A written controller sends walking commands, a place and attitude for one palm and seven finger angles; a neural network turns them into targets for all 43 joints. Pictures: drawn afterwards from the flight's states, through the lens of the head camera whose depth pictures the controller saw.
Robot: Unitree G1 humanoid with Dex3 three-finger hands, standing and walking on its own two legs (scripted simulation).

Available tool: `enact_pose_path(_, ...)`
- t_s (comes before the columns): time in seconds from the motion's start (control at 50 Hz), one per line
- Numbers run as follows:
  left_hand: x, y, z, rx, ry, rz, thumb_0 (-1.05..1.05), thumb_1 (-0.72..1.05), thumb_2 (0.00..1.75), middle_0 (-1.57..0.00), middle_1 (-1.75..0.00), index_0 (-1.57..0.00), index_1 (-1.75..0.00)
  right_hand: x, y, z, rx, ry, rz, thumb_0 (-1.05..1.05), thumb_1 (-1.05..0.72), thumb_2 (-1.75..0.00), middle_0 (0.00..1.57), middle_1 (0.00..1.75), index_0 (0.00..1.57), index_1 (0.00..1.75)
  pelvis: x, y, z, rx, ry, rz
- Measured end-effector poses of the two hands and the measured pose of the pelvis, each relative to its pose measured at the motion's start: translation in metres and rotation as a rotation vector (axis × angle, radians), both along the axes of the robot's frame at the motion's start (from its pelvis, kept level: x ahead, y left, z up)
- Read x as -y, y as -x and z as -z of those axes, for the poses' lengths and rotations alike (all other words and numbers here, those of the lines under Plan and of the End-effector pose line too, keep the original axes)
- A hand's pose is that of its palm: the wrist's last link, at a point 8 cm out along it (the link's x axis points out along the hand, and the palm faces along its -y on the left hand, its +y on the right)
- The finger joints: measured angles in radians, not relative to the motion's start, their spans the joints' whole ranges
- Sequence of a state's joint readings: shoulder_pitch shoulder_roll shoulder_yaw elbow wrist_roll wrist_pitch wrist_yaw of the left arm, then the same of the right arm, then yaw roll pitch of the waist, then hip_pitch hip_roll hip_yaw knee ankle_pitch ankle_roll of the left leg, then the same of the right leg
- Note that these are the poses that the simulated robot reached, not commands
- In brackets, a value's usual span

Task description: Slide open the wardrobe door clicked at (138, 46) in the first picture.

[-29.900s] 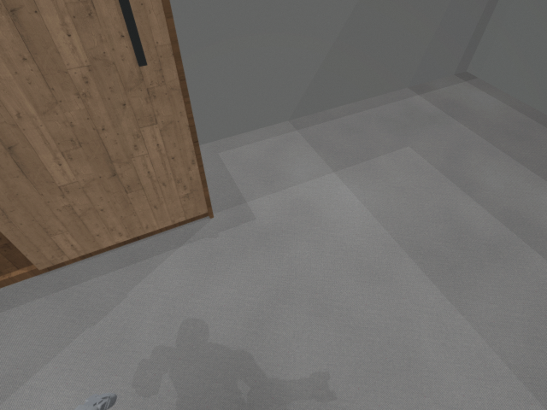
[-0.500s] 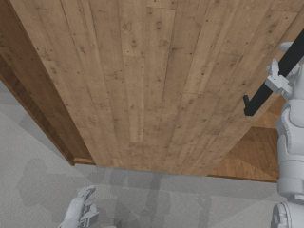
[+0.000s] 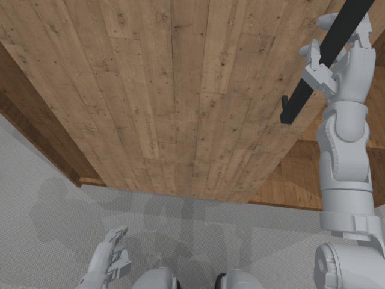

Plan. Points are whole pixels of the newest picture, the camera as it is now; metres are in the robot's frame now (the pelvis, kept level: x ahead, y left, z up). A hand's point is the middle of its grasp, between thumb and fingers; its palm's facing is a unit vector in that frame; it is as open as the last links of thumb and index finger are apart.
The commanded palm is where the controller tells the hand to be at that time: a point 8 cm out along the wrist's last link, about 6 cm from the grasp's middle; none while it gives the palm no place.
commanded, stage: stop walking and hold the door there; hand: right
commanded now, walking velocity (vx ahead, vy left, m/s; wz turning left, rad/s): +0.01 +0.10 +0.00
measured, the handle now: (319, 52) +0.48 -0.18 +0.21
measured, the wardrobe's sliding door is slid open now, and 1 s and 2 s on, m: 0.53 0.53 0.53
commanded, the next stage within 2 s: loosen the grip on the handle in 0.54 s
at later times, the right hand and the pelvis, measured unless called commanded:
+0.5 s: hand (311, 69) +0.42 -0.15 +0.22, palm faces +0.09 +0.99 -0.09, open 6.3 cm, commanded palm +0.40 -0.18 +0.20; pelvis +0.00 -0.03 +0.02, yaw +0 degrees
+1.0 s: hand (317, 68) +0.42 -0.16 +0.22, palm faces +0.11 +0.99 -0.12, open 12.3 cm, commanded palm +0.40 -0.20 +0.21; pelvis -0.04 -0.03 +0.01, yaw +1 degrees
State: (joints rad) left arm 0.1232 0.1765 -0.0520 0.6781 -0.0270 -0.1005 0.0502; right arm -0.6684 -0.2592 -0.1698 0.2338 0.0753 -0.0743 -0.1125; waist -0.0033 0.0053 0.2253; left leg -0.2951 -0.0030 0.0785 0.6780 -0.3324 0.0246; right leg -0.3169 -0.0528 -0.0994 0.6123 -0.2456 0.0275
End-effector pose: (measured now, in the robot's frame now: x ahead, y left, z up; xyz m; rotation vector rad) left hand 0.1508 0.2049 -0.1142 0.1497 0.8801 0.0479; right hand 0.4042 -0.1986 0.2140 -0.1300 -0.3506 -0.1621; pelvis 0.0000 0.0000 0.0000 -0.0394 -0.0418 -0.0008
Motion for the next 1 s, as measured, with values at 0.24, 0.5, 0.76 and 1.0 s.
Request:
enact_pose_path(0.24, 0.016, -0.006, -0.022, 0.006, -0.053, 0.011, 0.01, 0.9, 0.9, -0.21, -0.3, -0.2, -0.3, 0.003, 0.001, -0.002, -0.041, -0.039, -0.074, -0.02, -0.73, -0.77, 0.46, 1.4, 0.27, 1.4, 0.025, -0.006, -0.013, -0.021, -0.023, 0.008)
enact_pose_path(0.5, 0.007, -0.014, -0.039, 0.068, -0.085, -0.03, 0.01, 0.9, 0.9, -0.2, -0.3, -0.2, -0.3, 0.002, 0.004, -0.005, -0.088, -0.019, -0.083, 0.0, -0.76, -0.77, 0.46, 1.4, 0.18, 1.4, 0.032, -0.004, -0.016, -0.029, -0.038, -0.008)
enact_pose_path(0.76, -0.001, 0.032, -0.039, 0.073, -0.073, -0.07, 0.01, 0.9, 0.9, -0.2, -0.3, -0.2, -0.3, 0.012, -0.01, -0.008, -0.194, -0.07, -0.124, -0.04, -0.55, -0.75, 0.47, 1.4, 0.28, 1.4, 0.031, 0.008, -0.016, -0.068, -0.023, -0.008)
enact_pose_path(1.0, -0.031, 0.132, -0.027, -0.014, -0.118, -0.158, 0.01, 0.9, 0.9, -0.2, -0.3, -0.2, -0.3, 0.008, 0.006, -0.01, -0.106, 0.007, -0.064, -0.01, 0.21, -0.37, 0.44, 1.37, 0.27, 1.31, 0.029, 0.039, -0.008, -0.073, -0.024, -0.023)
